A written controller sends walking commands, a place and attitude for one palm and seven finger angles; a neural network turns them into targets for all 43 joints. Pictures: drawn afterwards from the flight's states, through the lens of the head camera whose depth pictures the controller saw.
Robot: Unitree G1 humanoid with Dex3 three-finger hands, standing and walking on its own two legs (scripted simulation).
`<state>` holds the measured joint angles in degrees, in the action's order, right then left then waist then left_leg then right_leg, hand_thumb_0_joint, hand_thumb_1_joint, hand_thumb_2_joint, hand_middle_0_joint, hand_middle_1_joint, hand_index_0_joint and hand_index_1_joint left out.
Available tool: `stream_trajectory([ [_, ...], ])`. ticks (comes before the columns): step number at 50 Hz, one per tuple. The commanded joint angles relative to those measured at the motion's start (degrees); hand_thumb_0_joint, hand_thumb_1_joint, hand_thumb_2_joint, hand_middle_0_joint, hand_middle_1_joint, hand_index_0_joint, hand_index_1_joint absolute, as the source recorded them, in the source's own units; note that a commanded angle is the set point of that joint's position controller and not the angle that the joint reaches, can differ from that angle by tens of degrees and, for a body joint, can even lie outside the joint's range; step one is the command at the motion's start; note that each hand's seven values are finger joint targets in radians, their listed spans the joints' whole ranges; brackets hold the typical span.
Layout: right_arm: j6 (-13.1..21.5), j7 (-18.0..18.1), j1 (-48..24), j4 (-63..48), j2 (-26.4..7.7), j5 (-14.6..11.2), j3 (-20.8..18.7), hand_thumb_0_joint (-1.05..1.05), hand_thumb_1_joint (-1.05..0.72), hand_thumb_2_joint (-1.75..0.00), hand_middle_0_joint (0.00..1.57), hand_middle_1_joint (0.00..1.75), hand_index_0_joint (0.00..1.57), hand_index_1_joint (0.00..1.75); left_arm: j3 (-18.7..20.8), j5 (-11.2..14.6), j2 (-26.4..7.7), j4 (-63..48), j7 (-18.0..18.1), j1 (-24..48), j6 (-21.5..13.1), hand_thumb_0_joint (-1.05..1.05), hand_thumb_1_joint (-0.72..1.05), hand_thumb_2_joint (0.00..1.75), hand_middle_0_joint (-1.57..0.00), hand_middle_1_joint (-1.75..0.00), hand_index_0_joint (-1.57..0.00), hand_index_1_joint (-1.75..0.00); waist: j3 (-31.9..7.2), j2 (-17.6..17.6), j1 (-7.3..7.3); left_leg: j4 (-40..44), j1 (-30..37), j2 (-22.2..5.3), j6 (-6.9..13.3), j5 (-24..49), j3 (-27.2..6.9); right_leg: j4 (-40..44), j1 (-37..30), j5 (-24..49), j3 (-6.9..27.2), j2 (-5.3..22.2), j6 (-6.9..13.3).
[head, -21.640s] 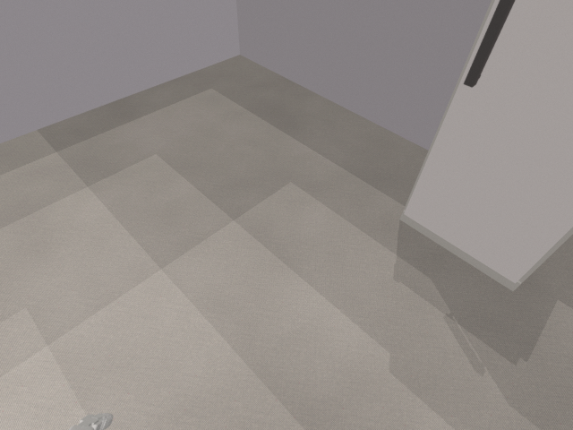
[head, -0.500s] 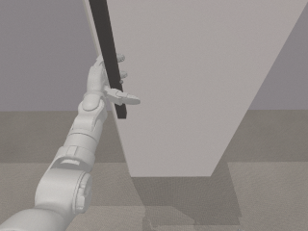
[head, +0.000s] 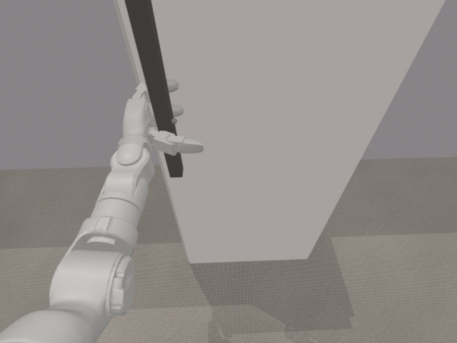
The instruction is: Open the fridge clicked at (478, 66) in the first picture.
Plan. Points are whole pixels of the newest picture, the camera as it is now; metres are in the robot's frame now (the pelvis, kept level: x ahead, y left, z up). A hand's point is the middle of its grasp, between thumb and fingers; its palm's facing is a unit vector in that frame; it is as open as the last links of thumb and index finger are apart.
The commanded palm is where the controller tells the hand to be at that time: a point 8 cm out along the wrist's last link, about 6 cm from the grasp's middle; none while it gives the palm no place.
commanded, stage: grip the handle and tug to test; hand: left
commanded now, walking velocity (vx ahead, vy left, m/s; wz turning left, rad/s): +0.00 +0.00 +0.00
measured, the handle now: (162, 93) +0.50 +0.12 +0.19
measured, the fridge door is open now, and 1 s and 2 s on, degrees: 0 0 0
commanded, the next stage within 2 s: pull the door a little, standing still in 1.32 s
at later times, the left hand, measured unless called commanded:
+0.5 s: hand (173, 121) +0.46 +0.10 +0.16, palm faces +0.02 -1.00 +0.02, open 6.8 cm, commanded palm +0.43 +0.15 +0.16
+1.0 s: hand (175, 122) +0.46 +0.09 +0.16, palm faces +0.02 -1.00 +0.01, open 5.8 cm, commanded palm +0.42 +0.14 +0.16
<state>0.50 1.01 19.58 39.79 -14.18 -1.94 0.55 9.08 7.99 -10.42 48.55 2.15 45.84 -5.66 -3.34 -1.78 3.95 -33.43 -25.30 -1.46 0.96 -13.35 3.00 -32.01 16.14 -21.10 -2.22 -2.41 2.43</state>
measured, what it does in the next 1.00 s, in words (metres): stands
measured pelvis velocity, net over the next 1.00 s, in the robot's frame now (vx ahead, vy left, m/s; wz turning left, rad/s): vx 0.00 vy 0.00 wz -0.01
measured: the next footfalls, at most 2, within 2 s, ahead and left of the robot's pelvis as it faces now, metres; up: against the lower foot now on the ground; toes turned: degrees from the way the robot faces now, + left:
none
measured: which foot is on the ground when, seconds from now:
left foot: down 0.00-1.00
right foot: down 0.00-1.00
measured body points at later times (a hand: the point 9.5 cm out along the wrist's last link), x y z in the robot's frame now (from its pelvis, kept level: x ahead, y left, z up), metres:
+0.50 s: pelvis -0.01 +0.00 +0.00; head +0.02 +0.00 +0.45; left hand +0.45 +0.15 +0.16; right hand +0.07 -0.25 -0.12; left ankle +0.04 +0.11 -0.73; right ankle -0.05 -0.09 -0.73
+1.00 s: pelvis +0.00 +0.00 +0.00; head +0.02 -0.01 +0.45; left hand +0.45 +0.15 +0.16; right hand +0.07 -0.26 -0.12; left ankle +0.04 +0.11 -0.73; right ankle -0.05 -0.09 -0.73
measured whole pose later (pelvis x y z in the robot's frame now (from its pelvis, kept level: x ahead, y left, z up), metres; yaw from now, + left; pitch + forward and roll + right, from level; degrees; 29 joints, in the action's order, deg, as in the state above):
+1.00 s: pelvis +0.00 +0.00 +0.00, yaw -1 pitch +5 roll +0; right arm 0.7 0.7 19.2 39.0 -14.3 -2.0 0.3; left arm 9.3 8.1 -10.8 44.9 2.6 42.7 -4.5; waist -3.5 -2.0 4.2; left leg -32.6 -24.2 -1.8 0.7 -13.5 3.5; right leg -31.0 15.3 -20.9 -1.5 -2.7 2.6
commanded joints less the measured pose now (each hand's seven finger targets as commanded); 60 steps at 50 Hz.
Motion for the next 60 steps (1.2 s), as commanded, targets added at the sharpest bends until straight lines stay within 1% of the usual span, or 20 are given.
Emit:
stream_trajectory([
  [1, 2.35, 0.41, -0.64, -6.75, -7.56, -0.28, -2.99, 0.0, -0.9, -0.9, 0.2, 0.3, 0.2, 0.3, 0.95, -0.06, -8.36, -15.13, -0.19, 26.57, -3.54, 0.0, -0.22, 0.42, -0.33, -1.24, -0.33, -1.24, -19.12, 2.03, -0.35, 0.48, 20.05, 1.52, 1.83, 16.15, -2.62, 4.12, 3.26, 26.73, 1.07, -0.23, -1.78],
  [6, 2.18, 0.75, -1.02, -6.4, -7.62, -0.44, -2.92, 0.0, -0.9, -0.9, 0.2, 0.3, 0.2, 0.3, -0.37, 0.03, -7.41, -14.3, 0.21, 29.48, -2.46, 0.0, 0.01, 0.52, -0.35, -1.27, -0.35, -1.27, -15.5, 3.43, 1.0, 1.01, 18.87, 1.35, 1.94, 11.97, -2.77, 5.49, 5.56, 22.23, 1.27, -0.23, -2.02],
  [9, 2.33, 1.01, -1.04, -6.17, -7.7, -0.31, -2.73, 0.0, -0.9, -0.9, 0.2, 0.3, 0.2, 0.3, 0.98, 0.02, -9.19, -14.2, 0.8, 31.16, -2.9, 0.0, 0.15, 0.58, -0.37, -1.29, -0.37, -1.29, -16.48, 2.83, 0.7, 1.2, 18.78, 1.41, 1.96, 11.36, -2.92, 5.4, 5.16, 21.46, 1.41, -0.08, -1.95],
  [11, 2.61, 0.98, -0.88, -5.83, -7.44, -0.19, -2.72, 0.0, -0.9, -0.9, 0.2, 0.3, 0.2, 0.3, 0.04, -0.15, -7.72, -13.1, 0.71, 31.23, -3.28, 0.0, 0.25, 0.62, -0.38, -1.31, -0.38, -1.31, -16.94, 2.98, 0.95, 0.88, 19.48, 1.48, 1.92, 11.86, -3.08, 5.21, 5.73, 21.56, 1.29, -0.11, -1.89],
  [13, 2.5, 1.13, -0.16, -5.63, -7.84, -0.03, -2.66, 0.0, -0.9, -0.9, 0.2, 0.3, 0.2, 0.3, 1.66, -0.26, -9.97, -11.02, 0.73, 30.16, -3.59, 0.0, 0.34, 0.66, -0.39, -1.32, -0.39, -1.32, -17.27, 4.06, 0.7, 0.85, 18.36, 1.5, 1.96, 11.83, -3.08, 5.13, 4.6, 21.48, 1.33, 0.06, -1.93],
  [16, 2.78, 0.76, -0.68, -6.0, -7.49, -0.21, -2.68, 0.0, -0.9, -0.9, 0.2, 0.3, 0.2, 0.3, -1.12, -0.38, -6.59, -11.25, 0.05, 30.37, -4.07, 0.0, 0.48, 0.72, -0.41, -1.34, -0.41, -1.34, -17.8, 1.44, 0.87, 0.61, 19.6, 1.48, 1.66, 12.45, -3.17, 4.56, 6.06, 21.69, 1.1, -0.11, -1.69],
  [21, 2.68, 0.83, -0.03, -5.63, -7.87, -0.2, -2.74, 0.0, -0.9, -0.9, 0.2, 0.3, 0.2, 0.3, 1.25, 0.21, -8.97, -8.44, -0.1, 31.46, -3.85, 0.0, 0.71, 0.82, -0.43, -1.37, -0.43, -1.37, -16.59, 4.35, 1.09, 0.61, 17.51, 1.46, 1.87, 10.71, -3.11, 5.01, 6.08, 20.93, 1.28, -0.07, -2.02],
  [23, 2.58, 0.89, 0.4, -5.8, -8.06, -0.07, -2.84, 0.0, -0.9, -0.9, 0.2, 0.3, 0.2, 0.3, 2.35, -0.04, -10.75, -9.74, 0.16, 31.91, -4.66, 0.0, 0.81, 0.86, -0.44, -1.39, -0.44, -1.39, -18.36, 3.99, 0.78, 0.42, 17.83, 1.47, 1.97, 11.93, -3.06, 4.57, 4.64, 21.93, 1.41, 0.14, -1.96],
  [25, 2.88, 0.61, 0.08, -5.93, -7.6, -0.11, -2.86, 0.0, -0.9, -0.9, 0.2, 0.3, 0.2, 0.3, 0.01, -0.42, -8.08, -11.96, 0.17, 33.86, -5.31, 0.0, 0.9, 0.9, -0.45, -1.4, -0.45, -1.4, -19.58, 0.79, 1.19, 0.03, 20.27, 1.36, 1.68, 13.23, -3.31, 4.0, 6.46, 22.1, 1.09, -0.16, -1.74],
  [29, 2.74, 0.67, 0.55, -5.7, -8.03, -0.12, -2.98, 0.0, -0.9, -0.9, 0.2, 0.3, 0.2, 0.3, 2.78, 0.01, -10.84, -11.2, 0.09, 30.72, -5.38, 0.0, 0.9, 0.9, -0.45, -1.4, -0.45, -1.4, -19.81, 3.75, 0.42, 0.03, 18.84, 1.39, 1.81, 14.14, -3.16, 3.94, 4.47, 24.2, 1.31, -0.27, -1.87],
  [33, 2.69, 0.69, 0.43, -5.85, -7.8, -0.16, -3.0, 0.0, -0.9, -0.9, 0.2, 0.3, 0.2, 0.3, 0.97, 0.26, -8.46, -11.07, 0.29, 30.61, -4.5, 0.0, 0.9, 0.9, -0.45, -1.4, -0.45, -1.4, -17.37, 4.72, 1.02, 0.16, 17.91, 1.55, 2.07, 13.17, -2.68, 4.7, 4.39, 23.97, 1.29, -0.21, -2.11],
  [34, 2.6, 0.75, 0.27, -5.63, -7.96, -0.2, -3.01, 0.0, -0.9, -0.9, 0.2, 0.3, 0.2, 0.3, 2.41, 0.0, -10.44, -11.62, 0.38, 30.84, -4.6, 0.0, 0.9, 0.9, -0.45, -1.4, -0.45, -1.4, -18.2, 3.9, 0.58, 0.34, 18.21, 1.46, 1.95, 13.51, -2.79, 4.44, 4.26, 24.53, 1.42, -0.19, -2.02],
  [41, 2.66, 0.56, -0.41, -6.31, -7.61, -0.23, -3.05, 0.0, -0.9, -0.9, 0.2, 0.3, 0.2, 0.3, 0.61, 0.03, -8.42, -15.38, 0.01, 29.38, -4.32, 0.0, 0.9, 0.9, -0.45, -1.4, -0.45, -1.4, -19.94, 1.23, 0.2, 0.54, 20.23, 1.49, 1.74, 15.27, -2.68, 4.28, 3.41, 25.83, 1.25, -0.28, -1.76],
  [45, 2.57, 0.43, -0.67, -6.78, -7.75, -0.14, -3.02, 0.0, -0.9, -0.9, 0.2, 0.3, 0.2, 0.3, 2.04, 0.57, -9.59, -16.91, -0.14, 26.18, -3.87, 0.0, 0.9, 0.9, -0.45, -1.4, -0.45, -1.4, -20.13, 3.27, -0.48, 0.52, 19.53, 1.69, 1.96, 16.79, -2.32, 4.31, 1.11, 29.15, 1.38, -0.24, -1.98],
  [48, 2.5, 0.25, -1.02, -7.81, -7.62, -0.24, -3.18, 0.0, -0.9, -0.9, 0.2, 0.3, 0.2, 0.3, 0.96, 0.94, -7.61, -19.24, -0.49, 21.69, -3.29, 0.0, 0.9, 0.9, -0.45, -1.4, -0.45, -1.4, -20.85, 3.62, -1.21, 0.58, 20.21, 1.71, 1.99, 19.05, -2.05, 4.15, -0.71, 31.15, 0.96, -0.22, -1.86],
  [49, 2.45, 0.24, -1.59, -7.93, -7.71, -0.36, -3.32, 0.0, -0.9, -0.9, 0.2, 0.3, 0.2, 0.3, 2.53, 0.92, -8.94, -19.63, -0.47, 19.18, -2.96, 0.0, 0.9, 0.9, -0.45, -1.4, -0.45, -1.4, -20.84, 4.14, -1.92, 0.62, 20.17, 1.68, 2.03, 19.51, -1.84, 4.03, -0.9, 32.65, 1.2, -0.28, -1.99],
  [51, 2.5, -0.03, -2.32, -8.64, -7.33, -0.48, -3.21, 0.0, -0.9, -0.9, 0.2, 0.3, 0.2, 0.3, -0.26, 1.22, -5.87, -23.28, -0.8, 19.17, -2.28, 0.0, 0.9, 0.9, -0.45, -1.4, -0.45, -1.4, -20.86, 2.68, -1.63, 0.75, 21.1, 1.74, 2.0, 20.31, -1.71, 4.09, -1.0, 33.46, 1.04, -0.28, -2.01],
  [54, 2.12, -0.09, -2.89, -9.34, -7.51, -0.53, -3.29, 0.0, -0.9, -0.9, 0.2, 0.3, 0.2, 0.3, 1.67, 1.36, -7.26, -25.17, -0.91, 11.71, -0.7, 0.0, 0.9, 0.9, -0.45, -1.4, -0.45, -1.4, -21.14, 3.94, -3.12, 0.83, 20.77, 1.75, 2.11, 23.37, -1.28, 3.75, -3.77, 38.41, 1.1, -0.01, -2.23],
  [58, 1.63, -0.17, -3.74, -10.71, -7.24, -0.55, -3.45, 0.0, -0.9, -0.9, 0.2, 0.3, 0.2, 0.3, -0.14, 1.63, -5.08, -31.35, -1.14, 7.71, 1.43, 0.0, 0.9, 0.9, -0.45, -1.4, -0.45, -1.4, -22.02, 3.79, -3.63, 0.83, 22.12, 1.79, 2.11, 26.98, -0.86, 3.63, -6.22, 42.04, 0.8, 0.24, -2.35],
  [60, 1.47, -0.3, -4.77, -11.23, -6.85, -0.68, -3.36, 0.0, -0.9, -0.9, 0.2, 0.3, 0.2, 0.3, -1.42, 1.48, -3.83, -35.68, -1.22, 6.22, 2.61, 0.0, 0.9, 0.9, -0.45, -1.4, -0.45, -1.4, -22.44, 1.91, -3.81, 0.84, 23.86, 1.67, 2.16, 29.79, -0.73, 3.51, -6.19, 44.59, 0.93, 0.39, -2.45],
])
